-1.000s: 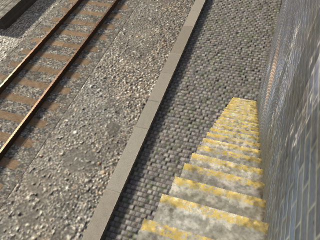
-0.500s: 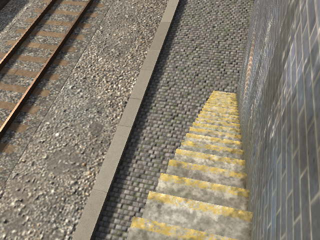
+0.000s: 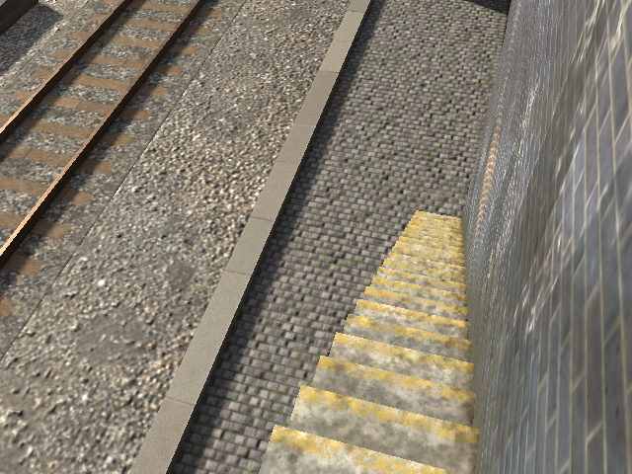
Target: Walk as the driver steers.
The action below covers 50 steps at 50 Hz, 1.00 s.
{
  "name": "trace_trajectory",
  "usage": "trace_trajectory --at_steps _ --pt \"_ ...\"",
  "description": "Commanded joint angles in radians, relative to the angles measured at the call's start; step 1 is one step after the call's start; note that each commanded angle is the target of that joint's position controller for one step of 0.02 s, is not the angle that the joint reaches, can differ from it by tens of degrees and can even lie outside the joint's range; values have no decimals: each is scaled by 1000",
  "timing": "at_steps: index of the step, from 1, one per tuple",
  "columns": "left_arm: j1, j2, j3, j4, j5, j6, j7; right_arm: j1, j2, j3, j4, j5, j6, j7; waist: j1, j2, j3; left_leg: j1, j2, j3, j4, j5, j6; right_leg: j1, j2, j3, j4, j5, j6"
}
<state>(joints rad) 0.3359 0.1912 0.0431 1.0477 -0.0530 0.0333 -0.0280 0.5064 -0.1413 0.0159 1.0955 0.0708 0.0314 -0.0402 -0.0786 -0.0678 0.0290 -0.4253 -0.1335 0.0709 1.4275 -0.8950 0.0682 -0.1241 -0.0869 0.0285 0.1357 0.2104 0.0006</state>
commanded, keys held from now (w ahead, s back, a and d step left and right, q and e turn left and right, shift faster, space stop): w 1.00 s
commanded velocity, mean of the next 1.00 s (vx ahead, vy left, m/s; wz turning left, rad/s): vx -0.03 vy -0.01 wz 0.00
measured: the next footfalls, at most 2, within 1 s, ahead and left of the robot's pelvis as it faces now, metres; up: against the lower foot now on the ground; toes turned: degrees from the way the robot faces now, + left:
right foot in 0.84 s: -0.13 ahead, -0.15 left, +0.18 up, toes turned +11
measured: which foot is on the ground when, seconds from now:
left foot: down 0.00-0.82, up 0.84-1.00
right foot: down 0.00-0.54, up 0.56-0.82, down 0.84-1.00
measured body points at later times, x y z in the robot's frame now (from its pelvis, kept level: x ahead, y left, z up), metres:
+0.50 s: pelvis -0.12 +0.01 -0.04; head -0.12 -0.03 +0.41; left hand -0.21 +0.27 -0.16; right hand -0.12 -0.21 -0.21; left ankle -0.13 +0.10 -0.59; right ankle +0.02 -0.11 -0.78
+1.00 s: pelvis -0.19 -0.01 +0.08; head -0.17 -0.09 +0.52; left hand -0.13 +0.21 -0.02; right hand -0.15 -0.28 -0.11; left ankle -0.23 +0.19 -0.51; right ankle -0.17 -0.15 -0.59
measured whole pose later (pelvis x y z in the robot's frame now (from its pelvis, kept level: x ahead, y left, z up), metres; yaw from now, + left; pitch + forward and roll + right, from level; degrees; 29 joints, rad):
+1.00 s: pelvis -0.19 -0.01 +0.08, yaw +2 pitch -2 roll +3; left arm 0.32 0.10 -0.04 0.71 -0.01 0.10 0.03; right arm 0.29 -0.35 -0.04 0.89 -0.04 0.11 0.04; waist -0.02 0.14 0.09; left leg -0.55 -0.10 -0.21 1.43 -0.51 -0.06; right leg -0.51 0.02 0.18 1.12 -0.57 0.03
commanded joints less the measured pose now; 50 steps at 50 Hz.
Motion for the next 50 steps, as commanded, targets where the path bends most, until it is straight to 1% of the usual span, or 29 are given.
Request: trace_trajectory --at_steps 1,2,3,6,12,13,19,21,22,25,26,28,29,30,31,32,33,35,36,37,39,40,41,42,43,44,45,47,50 --pt "281 90 36 40 18 -2 -3 -68 -46 32 -79 13 10 -25 101 -16 -29 -252 114 -137 -112 162 16 305 -137 7 93 526 -64" --pt "257 86 39 23 9 -3 -3 -74 -30 37 -89 26 16 -22 102 -35 -53 -240 113 -113 -101 110 15 290 -128 10 107 478 -62" --pt "213 58 -2 18 55 8 44 -48 -93 -10 -92 -121 20 22 62 30 -208 -129 -6 -62 68 -44 59 303 -167 64 83 452 6" --pt "155 105 -35 12 44 2 37 -76 -95 -22 -133 -83 13 54 38 -86 -137 -210 22 -42 40 -90 67 157 -125 64 169 335 29" --pt "237 126 -31 25 61 14 46 -186 -121 -4 -184 -111 55 48 56 81 -55 -173 91 -232 -154 -25 201 -82 -84 29 85 -179 83" --pt "318 152 14 36 30 47 39 -205 -39 7 -196 16 37 1 76 103 182 -280 217 -359 -316 183 165 -158 -71 -59 73 -488 -16" --pt "303 114 64 -33 58 45 0 -264 -138 -30 -154 -23 32 -33 74 176 80 -448 181 -395 -385 -109 232 -27 18 -74 240 -439 -105" --pt "354 68 65 -23 54 47 -14 -291 -110 -32 -149 -19 48 -41 108 90 66 -507 152 -279 -277 -161 215 32 34 -81 265 -458 -100" --pt "325 11 27 -71 35 43 30 -208 -158 -48 -179 -122 55 11 82 -5 -103 -393 -15 -61 -149 -244 168 37 8 -34 85 -465 39" --pt "33 274 68 -131 37 41 78 181 -116 -57 -103 -143 85 55 -155 -338 15 173 -127 224 209 71 141 -615 -99 45 -289 -1080 204" --pt "-126 320 90 -172 44 53 88 302 -120 -43 -108 -140 83 50 -264 -307 99 301 -123 141 44 100 175 -822 -42 -60 -288 -1176 214" --pt "-322 242 88 -208 65 73 81 521 -155 -37 -37 -108 66 26 -467 321 216 195 120 -537 -563 -306 290 -1088 137 -96 482 -1197 84" --pt "-402 191 93 -270 30 92 47 320 -120 -15 -80 -84 42 -32 -399 384 419 -246 296 -1105 -1036 -708 399 -1068 140 301 775 -1134 18" --pt "-394 129 84 -324 -12 92 29 35 -140 0 -180 -62 12 -85 -205 280 525 -491 401 -1262 -1216 -710 457 -970 148 373 862 -975 -31" --pt "-223 111 88 -310 11 107 14 -150 -151 -15 -237 -98 -11 -102 -40 204 367 -639 425 -1177 -1173 -561 485 -651 128 257 1017 -761 -22" --pt "18 182 -3 -255 120 -2 51 -368 -273 -33 -338 -158 -103 7 56 241 274 -804 344 -941 -920 -439 412 -773 80 213 1788 -545 150" --pt "153 122 -16 -171 95 -31 72 -486 -285 -44 -358 -141 -140 42 146 235 50 -914 422 -838 -808 -356 377 -531 108 146 2241 -515 225" --pt "279 69 -31 -192 -19 15 76 -930 -356 -63 -573 -166 -136 82 311 70 -6 -1093 328 -367 -787 -28 160 -406 139 124 2462 -400 207" --pt "167 233 -19 -284 -18 33 72 -790 -392 -67 -542 -208 -214 121 263 123 73 -1402 459 -560 -701 -52 137 -261 35 354 2744 -400 185" --pt "9 272 11 -386 -29 24 68 -791 -426 -78 -545 -155 -202 94 249 76 6 -1111 425 -440 -738 200 106 -435 67 295 2666 -532 190" --pt "-292 473 43 -531 65 3 5 -423 -338 -76 -459 -69 -195 62 161 -206 -56 -616 255 -341 -562 491 -33 -515 -41 218 1435 -588 74" --pt "-273 350 9 -551 70 18 -61 -309 -382 -133 -381 -45 -159 34 117 -245 -16 -465 146 -180 -404 441 -102 -412 -48 170 721 -542 43" --pt "-40 203 22 -520 147 10 -96 -595 -469 -146 -447 -84 -114 45 347 -115 -69 -543 172 -78 -300 274 -99 -251 110 -146 1183 -442 -7" --pt "157 300 63 -461 121 -3 -92 -613 -351 -123 -519 -57 -98 59 319 -253 -150 -518 124 -94 127 433 -95 -240 227 -89 1156 -580 2" --pt "134 476 98 -449 116 -19 -86 -443 -247 -128 -468 -27 -51 89 191 -474 -105 -541 -16 -235 601 442 -25 -333 191 375 788 213 -238" --pt "77 94 -15 -426 -25 33 13 -300 -269 -95 -387 -159 -26 94 187 -274 -165 -347 54 -316 440 281 -26 -177 -90 706 491 196 -25" --pt "-18 10 -67 -486 -34 38 71 -169 -216 -91 -349 -146 -6 95 35 -198 -97 -346 43 -391 296 365 -79 -157 -110 735 439 138 13" --pt "-151 93 -38 -478 15 43 104 -163 -285 -91 -316 -125 24 65 -11 -275 -10 -341 51 -379 123 396 -128 -206 -101 696 390 -198 9" --pt "-174 117 -30 -451 82 37 55 -154 -324 -111 -284 -77 68 45 17 -305 23 -131 73 -247 -182 373 -144 -290 -21 455 372 -523 -22"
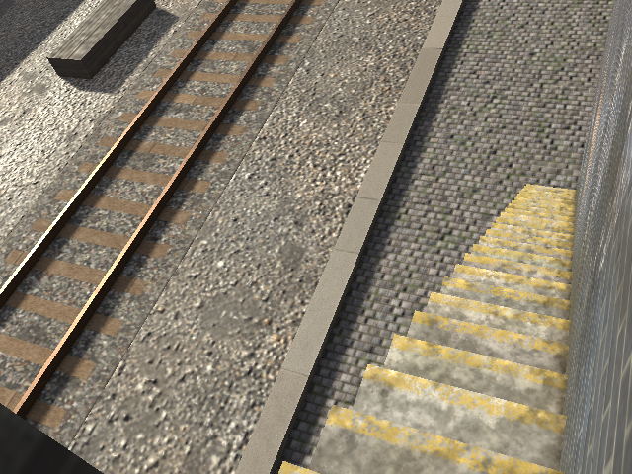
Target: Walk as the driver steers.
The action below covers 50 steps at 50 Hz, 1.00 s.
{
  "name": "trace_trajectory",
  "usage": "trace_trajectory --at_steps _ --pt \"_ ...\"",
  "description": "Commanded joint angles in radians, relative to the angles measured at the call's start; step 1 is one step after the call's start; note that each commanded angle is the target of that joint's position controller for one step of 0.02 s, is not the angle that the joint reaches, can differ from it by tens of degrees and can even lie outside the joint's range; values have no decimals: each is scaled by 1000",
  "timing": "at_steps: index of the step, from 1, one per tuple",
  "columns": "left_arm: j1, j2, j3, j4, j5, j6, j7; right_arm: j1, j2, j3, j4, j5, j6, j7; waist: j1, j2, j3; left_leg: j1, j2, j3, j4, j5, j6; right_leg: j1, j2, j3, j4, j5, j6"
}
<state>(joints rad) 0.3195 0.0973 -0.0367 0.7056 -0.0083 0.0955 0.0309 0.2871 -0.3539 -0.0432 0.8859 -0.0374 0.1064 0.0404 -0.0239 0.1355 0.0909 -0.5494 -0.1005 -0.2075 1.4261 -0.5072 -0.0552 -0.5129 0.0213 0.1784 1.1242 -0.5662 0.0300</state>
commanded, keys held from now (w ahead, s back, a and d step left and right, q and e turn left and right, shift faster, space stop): w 1.00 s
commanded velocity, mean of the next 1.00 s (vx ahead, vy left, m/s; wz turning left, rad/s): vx -0.04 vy -0.01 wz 0.00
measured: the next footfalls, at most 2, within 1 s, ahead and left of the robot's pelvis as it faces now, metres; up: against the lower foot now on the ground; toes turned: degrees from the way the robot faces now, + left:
left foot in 0.16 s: -0.05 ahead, +0.18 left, +0.00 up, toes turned -2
right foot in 0.46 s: -0.06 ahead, +0.02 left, +0.00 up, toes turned -3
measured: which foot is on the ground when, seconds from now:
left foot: up 0.00-0.14, down 0.16-1.00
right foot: down 0.00-0.18, up 0.20-0.44, down 0.46-0.58, up 0.60-1.00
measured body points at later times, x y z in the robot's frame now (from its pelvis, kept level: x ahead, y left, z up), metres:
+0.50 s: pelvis -0.09 +0.14 +0.07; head -0.07 +0.14 +0.52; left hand +0.04 +0.34 -0.07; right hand -0.03 -0.10 -0.06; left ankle -0.09 +0.18 -0.66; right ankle -0.10 +0.02 -0.67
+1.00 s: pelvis -0.16 +0.16 +0.07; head -0.14 +0.18 +0.52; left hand -0.07 +0.39 -0.08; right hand -0.11 -0.08 -0.06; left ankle -0.09 +0.18 -0.66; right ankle -0.22 +0.03 -0.62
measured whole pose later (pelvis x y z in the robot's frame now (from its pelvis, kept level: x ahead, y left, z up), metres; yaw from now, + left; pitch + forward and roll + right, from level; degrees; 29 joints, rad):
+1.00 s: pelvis -0.16 +0.16 +0.07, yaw -7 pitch +1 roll -2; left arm 0.25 0.17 0.04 0.90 0.04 0.08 0.04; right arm 0.27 -0.18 -0.01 0.80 -0.01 -0.02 -0.07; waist -0.02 0.01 0.00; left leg -0.36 -0.06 0.13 0.46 -0.15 0.15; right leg -0.37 0.02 0.02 0.88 -0.39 0.01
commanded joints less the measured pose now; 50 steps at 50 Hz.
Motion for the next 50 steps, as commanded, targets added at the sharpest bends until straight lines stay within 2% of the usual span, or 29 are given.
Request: trace_trajectory --at_steps 1,2,5,7,8,9,10,11,12,13,14,15,16,18,21,23,24,26,29,30,31,34,35,37,41,46,47,49,50 --pt "-138 237 62 -105 32 -29 1 19 -60 -28 -77 60 -14 -38 -18 -482 -27 -27 54 114 -351 -120 -33 147 -104 257 -649 281 -92" --pt "-227 397 80 -126 -3 -125 -5 -147 0 23 -181 34 -50 -27 -30 -97 -107 22 47 266 -341 -75 -160 -8 28 214 -608 175 -118" --pt "-223 327 74 -106 23 -188 51 30 43 46 -106 47 -64 -15 33 -366 -258 116 96 193 -544 28 -126 179 -132 291 -593 597 -189" --pt "-270 317 62 -94 34 -201 65 47 21 49 -130 59 -92 -12 4 -306 -272 212 90 232 -739 160 -71 180 -157 291 -545 807 -218" --pt "-291 307 50 -79 23 -197 61 89 34 53 -113 56 -107 -14 -34 -221 -280 309 74 268 -860 304 -50 131 -147 259 -466 868 -198" --pt "-163 258 40 -68 35 -195 46 106 -37 36 -112 38 -128 -25 34 -66 -330 478 136 229 -822 766 56 15 -59 128 -376 769 -117" --pt "166 120 30 31 -80 -80 56 142 40 12 -116 41 -97 -32 55 -56 -284 501 267 89 -852 1355 48 31 29 -55 -359 226 -15" --pt "147 141 34 30 -98 -12 59 103 18 17 -126 35 -80 -24 35 -56 -189 395 297 67 -894 1436 40 20 25 -123 -314 86 29" --pt "33 105 46 6 -10 20 58 133 13 32 -116 29 -102 -47 23 -7 -174 318 335 -9 -980 1396 94 79 63 -160 -203 32 31" --pt "-18 115 53 11 -9 42 56 86 66 51 -122 21 -110 -56 25 -19 -117 254 316 15 -1052 1197 78 96 29 -141 -180 62 29" --pt "-267 186 70 -120 40 -80 16 -78 -73 24 -204 35 -154 0 -1 247 -69 466 301 -54 -969 916 59 -217 43 -118 -81 126 66" --pt "-299 241 88 -84 56 -151 20 -87 52 48 -251 47 -180 22 -59 86 -149 551 339 -95 -951 689 42 -308 25 -3 35 60 99" --pt "-76 205 91 24 -1 -58 25 26 125 65 -182 46 -133 -66 42 -58 -151 404 354 -2 -1035 973 160 -34 -6 -14 -140 51 57" --pt "-127 149 60 4 -28 2 23 -39 81 51 -185 13 -114 -95 42 23 -75 346 229 97 -1011 832 157 121 4 -149 -400 72 50" --pt "-98 161 63 34 -28 35 34 34 81 43 -176 23 -107 -87 9 55 -97 406 254 22 -1025 690 167 175 7 -166 -573 132 32" --pt "-88 156 43 57 -11 3 37 53 52 21 -164 35 -116 -88 27 -94 -111 323 283 -19 -1043 496 146 322 -50 -140 -720 460 -15" --pt "-78 137 50 61 24 -51 45 57 66 17 -170 80 -127 -124 51 -75 -144 294 265 -40 -1019 338 117 368 -107 -54 -705 522 -50" --pt "-164 114 37 85 1 -97 39 48 77 9 -195 35 -135 -159 14 -171 -105 298 203 21 -1085 172 57 264 -115 -13 -681 382 -105" --pt "-131 104 49 133 -23 -92 51 27 82 -5 -175 46 -147 -158 35 -114 -60 325 212 18 -1167 64 52 218 -84 -82 -672 367 -64" --pt "-289 216 86 16 49 -106 28 -114 -20 -33 -282 26 -144 -136 -59 -53 18 316 335 -89 -1269 -156 60 18 16 -183 -523 273 -101" --pt "-316 210 98 15 81 -111 24 -82 -36 -35 -244 20 -148 -132 -63 -6 -28 330 457 -265 -1291 -222 150 -65 -28 -126 -296 215 -71" --pt "-183 212 128 31 44 -163 67 -54 51 30 -211 -32 -184 -92 -22 -86 -97 327 421 -169 -1227 -98 147 -228 68 105 193 229 -4" --pt "-4 67 82 132 -3 -95 38 -21 74 16 -159 9 -156 -120 75 -308 -108 368 330 49 -1153 400 204 -105 -12 11 17 232 -14" --pt "31 62 78 142 -6 -20 40 22 86 20 -144 3 -134 -117 40 -181 -176 379 256 149 -1088 703 200 14 17 -98 -55 227 41" --pt "-63 127 79 127 1 49 46 39 107 29 -129 4 -100 -102 -7 -5 -94 313 268 85 -1163 291 158 52 -12 -111 -228 220 73" --pt "-61 174 80 157 11 33 49 21 63 7 -115 -3 -96 -103 -9 -12 -59 289 317 -46 -1204 25 202 94 -26 -148 -343 133 18" --pt "-115 200 94 94 79 -19 14 -97 -39 -22 -196 40 -133 -100 19 -7 -5 192 413 -223 -1347 -317 208 6 4 -182 -191 183 -26" --pt "-81 223 119 117 97 -71 -10 -120 25 -1 -198 53 -174 -128 20 -71 -133 240 441 -280 -1330 -369 216 -7 -31 -107 -169 167 -47" --pt "-94 139 88 151 15 -54 19 4 62 -1 -117 -6 -144 -133 -14 -179 -114 407 368 -104 -1204 113 241 -1 -66 -94 -289 151 -38"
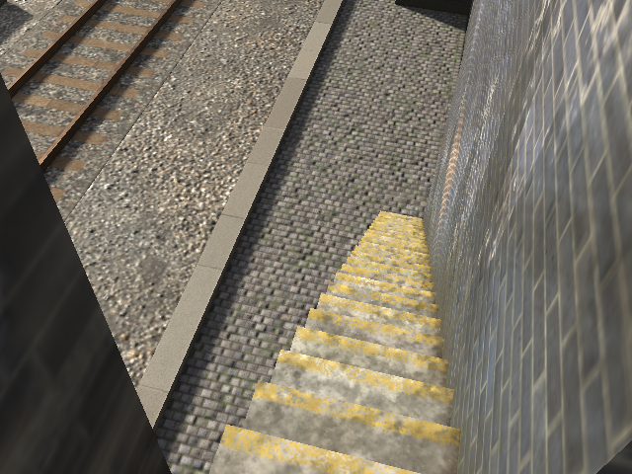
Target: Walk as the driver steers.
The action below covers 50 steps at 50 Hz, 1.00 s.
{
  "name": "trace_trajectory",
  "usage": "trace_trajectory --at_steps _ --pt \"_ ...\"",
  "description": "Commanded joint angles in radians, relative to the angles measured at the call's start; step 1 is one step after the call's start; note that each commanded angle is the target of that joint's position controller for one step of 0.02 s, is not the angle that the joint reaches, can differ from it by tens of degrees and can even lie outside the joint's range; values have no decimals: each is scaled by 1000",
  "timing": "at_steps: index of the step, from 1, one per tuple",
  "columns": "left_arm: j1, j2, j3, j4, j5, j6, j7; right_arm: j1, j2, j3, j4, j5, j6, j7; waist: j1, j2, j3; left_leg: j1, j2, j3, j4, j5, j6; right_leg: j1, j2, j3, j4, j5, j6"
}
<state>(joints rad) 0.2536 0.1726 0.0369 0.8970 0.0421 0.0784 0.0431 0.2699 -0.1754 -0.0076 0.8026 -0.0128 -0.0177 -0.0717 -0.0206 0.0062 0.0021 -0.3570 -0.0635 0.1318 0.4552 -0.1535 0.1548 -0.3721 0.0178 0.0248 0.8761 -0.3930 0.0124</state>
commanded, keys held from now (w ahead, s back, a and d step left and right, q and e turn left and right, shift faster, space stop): w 1.00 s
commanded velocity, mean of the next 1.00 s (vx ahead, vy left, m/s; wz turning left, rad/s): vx -0.04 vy -0.01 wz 0.00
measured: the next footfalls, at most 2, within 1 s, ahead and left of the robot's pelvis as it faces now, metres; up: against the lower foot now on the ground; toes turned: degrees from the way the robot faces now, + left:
right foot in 0.14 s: -0.01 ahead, -0.15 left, +0.00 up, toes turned -2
left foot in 0.68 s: +0.01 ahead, +0.07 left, +0.00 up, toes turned -4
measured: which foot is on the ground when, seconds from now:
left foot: down 0.00-0.54, up 0.56-0.66, down 0.68-1.00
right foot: up 0.00-0.12, down 0.14-1.00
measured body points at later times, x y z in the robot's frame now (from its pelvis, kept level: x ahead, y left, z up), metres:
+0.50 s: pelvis -0.05 -0.02 +0.01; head -0.05 -0.02 +0.46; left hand -0.06 +0.20 -0.15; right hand -0.07 -0.26 -0.14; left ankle +0.07 +0.02 -0.73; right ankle -0.05 -0.14 -0.73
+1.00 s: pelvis -0.06 -0.01 +0.01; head -0.05 +0.00 +0.46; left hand -0.08 +0.20 -0.15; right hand -0.10 -0.22 -0.15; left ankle -0.03 +0.07 -0.73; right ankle -0.05 -0.14 -0.73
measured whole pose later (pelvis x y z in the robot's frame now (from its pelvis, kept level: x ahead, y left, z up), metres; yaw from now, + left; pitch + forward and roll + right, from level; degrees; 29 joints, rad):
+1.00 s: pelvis -0.06 -0.01 +0.01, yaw +0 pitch -1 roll +0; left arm 0.33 0.12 0.01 1.11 0.02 0.02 0.06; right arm 0.35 -0.10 -0.02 1.12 -0.01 -0.01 -0.05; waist -0.01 -0.02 0.02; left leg -0.17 -0.08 -0.03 0.32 -0.12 0.06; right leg -0.17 -0.04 -0.01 0.35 -0.17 0.03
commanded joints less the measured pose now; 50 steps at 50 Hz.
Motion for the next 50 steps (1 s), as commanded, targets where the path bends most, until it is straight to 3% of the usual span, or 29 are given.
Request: trace_trajectory --at_steps 1,2,4,6,7,8,9,10,13,16,19,23,26,27,28,29,30,31,32,33,34,35,36,37,38,39,41,43,50 --pt "15 30 2 -21 -52 -30 21 80 -110 -43 -6 -34 -4 -25 -27 -56 -89 264 276 -356 -201 -128 8 -96 -26 39 -72 -36 -13" --pt "61 16 -5 -17 -59 -22 28 69 -108 -45 1 -34 9 -23 -7 22 -111 257 272 -324 -190 -147 19 -39 -27 16 -133 -74 -14" --pt "94 51 1 3 -54 0 38 29 -85 -41 -3 -35 43 -7 -8 140 -46 153 249 -323 -215 -253 28 40 -5 -26 -268 -65 -26" --pt "152 60 -1 23 -39 0 34 33 -115 -58 7 -26 71 1 18 72 -4 19 224 -310 -249 -382 -21 187 -12 -44 -486 148 -45" --pt "180 73 -1 31 -21 -10 30 54 -127 -68 19 -17 75 2 14 21 13 -49 199 -302 -238 -418 -69 246 -53 5 -541 162 -55" --pt "155 89 -5 15 -16 -16 32 66 -101 -67 16 11 80 14 -14 -99 53 -29 127 -236 -217 -366 -125 144 -152 157 -587 -37 -89" --pt "100 52 -21 8 -21 -28 34 36 -98 -66 27 20 78 24 -14 -149 94 81 108 -207 -147 -213 -150 0 -188 219 -676 -168 -107" --pt "46 49 -28 3 -23 -43 40 51 -83 -64 45 14 72 35 -41 -164 94 189 100 -195 -92 -93 -156 -61 -192 218 -716 -162 -93" --pt "19 73 -26 13 -23 -70 43 115 -78 -60 98 -14 60 48 -69 -97 66 303 115 -220 -92 -46 -151 -77 -141 142 -683 -101 -58" --pt "118 65 -15 44 -27 -39 28 123 -66 -45 134 -9 53 45 -16 81 82 145 182 -364 -333 -347 -135 83 -55 24 -531 -25 -41" --pt "234 43 -12 95 -20 -25 16 93 -100 -56 156 -4 56 34 39 76 85 20 174 -387 -417 -413 -135 231 -31 -19 -490 33 -50" --pt "315 22 -12 150 -15 -38 14 104 -110 -69 188 1 61 21 49 38 63 75 131 -322 -361 -319 -160 192 -20 -29 -526 -4 -71" --pt "273 32 -16 145 -18 -48 25 123 -74 -65 204 10 72 30 17 -55 77 168 84 -269 -226 -253 -186 27 -90 83 -659 -202 -100" --pt "224 42 -14 134 -23 -53 32 148 -49 -62 221 10 76 38 -3 -132 76 233 47 -226 -62 -191 -190 -63 -141 157 -729 -246 -120" --pt "162 55 -8 119 -31 -68 46 165 -46 -65 236 -6 74 48 -18 -215 76 246 -9 -153 237 -141 -184 -152 -221 246 -808 -253 -157" --pt "37 92 1 81 -26 -77 58 230 -25 -59 256 -21 76 61 -80 -214 88 266 9 -182 452 -146 -173 -274 -290 256 -863 -208 -187" --pt "-110 112 6 40 -14 -87 64 309 -11 -54 277 -36 74 69 -160 -154 86 293 26 -230 579 -176 -151 -332 -300 197 -848 -109 -182" --pt "-167 103 2 24 -11 -91 62 352 15 -43 293 -35 70 67 -188 -92 84 256 65 -251 496 -212 -132 -270 -272 123 -791 -12 -159" --pt "-116 65 -13 54 -11 -94 60 325 41 -26 287 -36 58 52 -163 -50 122 207 139 -257 170 -176 -104 -154 -245 95 -699 6 -134" --pt "7 43 -17 102 -14 -80 52 212 52 -15 275 -36 41 32 -71 12 157 109 79 -201 -69 -150 -116 30 -158 62 -597 14 -107" --pt "150 31 -15 150 -2 -68 42 146 17 -12 256 -41 24 15 7 47 155 107 90 -244 -202 -99 -139 95 -133 56 -538 36 -86" --pt "241 33 -12 159 7 -55 33 205 -43 -15 259 -38 11 8 49 90 101 193 236 -425 -246 63 -158 82 -101 44 -460 38 -69" --pt "287 -34 -18 170 -30 -41 18 142 -65 -10 274 -10 9 7 102 220 164 -7 207 -412 -243 5 -112 182 -84 39 -576 155 -36" --pt "220 36 -9 170 -25 -38 13 152 0 1 285 3 0 19 63 122 158 -58 170 -395 -278 -103 -124 286 -95 24 -550 238 -20" --pt "183 50 -2 164 -25 -35 9 169 -9 -1 295 7 -7 23 53 72 129 -43 156 -377 -293 -143 -133 314 -91 13 -521 246 -18" --pt "173 38 -4 166 -27 -34 5 165 -35 -7 297 4 -6 21 58 63 109 -15 144 -370 -301 -165 -131 314 -94 10 -524 237 -13" --pt "166 19 -11 174 -20 -39 3 170 -42 -14 301 6 -3 13 53 40 106 27 140 -356 -303 -187 -124 276 -101 13 -538 226 -11" --pt "161 10 -14 186 -19 -47 7 172 -26 -18 302 3 2 13 40 11 105 57 139 -344 -291 -170 -114 245 -105 11 -549 224 -8" --pt "154 -6 -24 210 -17 -64 17 160 -7 -25 315 1 12 17 11 -6 86 128 133 -315 -249 -128 -96 183 -109 15 -570 211 -8"
Keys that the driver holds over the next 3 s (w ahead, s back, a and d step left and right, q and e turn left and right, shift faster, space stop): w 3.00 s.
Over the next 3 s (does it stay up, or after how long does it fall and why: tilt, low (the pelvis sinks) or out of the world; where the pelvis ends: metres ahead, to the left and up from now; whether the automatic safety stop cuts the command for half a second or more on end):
stays up -0.04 -0.04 0.01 its command is cut before an obstacle from the start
